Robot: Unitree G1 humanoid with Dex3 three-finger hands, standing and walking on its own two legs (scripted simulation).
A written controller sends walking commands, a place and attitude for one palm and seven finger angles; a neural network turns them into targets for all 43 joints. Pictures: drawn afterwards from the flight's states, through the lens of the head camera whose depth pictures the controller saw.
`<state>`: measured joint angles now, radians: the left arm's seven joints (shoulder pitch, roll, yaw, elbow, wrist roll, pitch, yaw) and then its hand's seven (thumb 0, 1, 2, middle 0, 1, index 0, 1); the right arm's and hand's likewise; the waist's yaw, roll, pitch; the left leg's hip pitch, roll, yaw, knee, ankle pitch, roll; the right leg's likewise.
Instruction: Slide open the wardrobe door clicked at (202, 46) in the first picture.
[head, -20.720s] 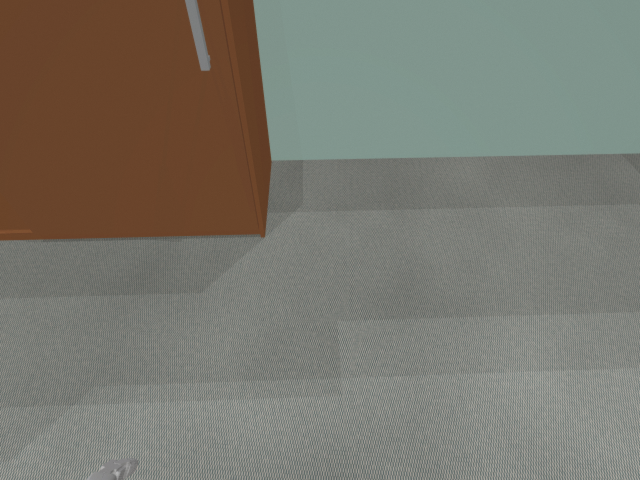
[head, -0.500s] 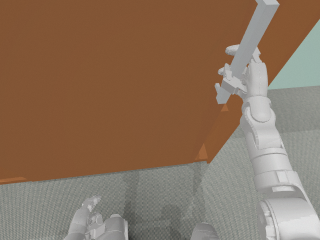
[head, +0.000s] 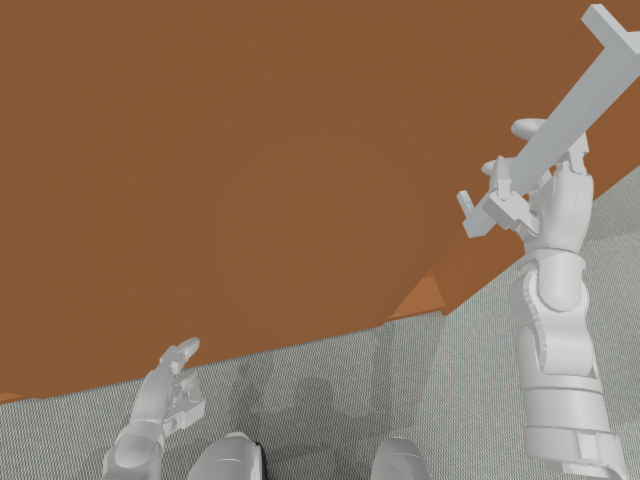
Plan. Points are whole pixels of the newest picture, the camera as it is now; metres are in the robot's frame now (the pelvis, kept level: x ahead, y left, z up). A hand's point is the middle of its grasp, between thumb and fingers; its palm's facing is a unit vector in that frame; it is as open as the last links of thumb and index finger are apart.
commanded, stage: step sideways, sliding the door along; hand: right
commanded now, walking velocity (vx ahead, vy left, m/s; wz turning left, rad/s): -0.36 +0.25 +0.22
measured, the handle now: (521, 148) +0.42 -0.22 +0.15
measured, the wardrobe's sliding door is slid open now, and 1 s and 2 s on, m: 0.22 0.66 0.69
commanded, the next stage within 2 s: stop walking and hold the door there in 1.54 s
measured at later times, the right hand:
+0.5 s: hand (302, 230) +0.33 +0.01 +0.13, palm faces +0.04 +0.99 -0.09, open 6.1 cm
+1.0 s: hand (58, 278) +0.29 +0.21 +0.13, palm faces -0.25 +0.96 -0.13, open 6.5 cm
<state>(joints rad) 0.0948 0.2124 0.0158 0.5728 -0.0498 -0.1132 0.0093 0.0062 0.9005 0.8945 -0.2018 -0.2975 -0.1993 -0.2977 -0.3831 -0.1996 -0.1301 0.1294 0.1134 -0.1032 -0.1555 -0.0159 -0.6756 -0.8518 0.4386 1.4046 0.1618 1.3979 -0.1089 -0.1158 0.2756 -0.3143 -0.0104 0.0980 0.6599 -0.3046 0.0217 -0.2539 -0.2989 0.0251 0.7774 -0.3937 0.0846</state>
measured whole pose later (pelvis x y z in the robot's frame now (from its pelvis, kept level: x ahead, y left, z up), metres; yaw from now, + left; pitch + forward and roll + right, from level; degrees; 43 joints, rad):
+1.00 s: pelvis -0.05 +0.25 +0.03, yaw +11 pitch -1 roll +3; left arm 0.22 0.20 0.00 0.59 0.02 -0.03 0.05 0.01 0.90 0.89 -0.20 -0.30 -0.20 -0.30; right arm -0.11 -0.18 0.06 0.01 0.01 -0.11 -0.06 0.00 -0.67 -0.72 0.43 1.38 0.27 1.38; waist 0.02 -0.02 0.10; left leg -0.57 -0.10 -0.03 1.13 -0.31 -0.03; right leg -0.19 -0.11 -0.11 0.50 -0.28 -0.01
